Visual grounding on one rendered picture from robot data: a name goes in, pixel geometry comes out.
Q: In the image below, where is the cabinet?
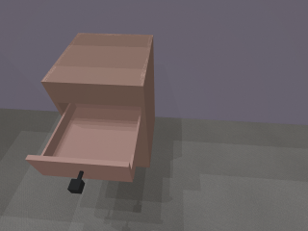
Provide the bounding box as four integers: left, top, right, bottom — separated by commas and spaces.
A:
41, 33, 155, 167

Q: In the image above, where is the drawer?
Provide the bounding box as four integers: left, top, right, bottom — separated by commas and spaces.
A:
25, 103, 142, 183

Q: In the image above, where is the handle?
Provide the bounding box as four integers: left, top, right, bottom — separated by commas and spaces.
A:
67, 170, 85, 194

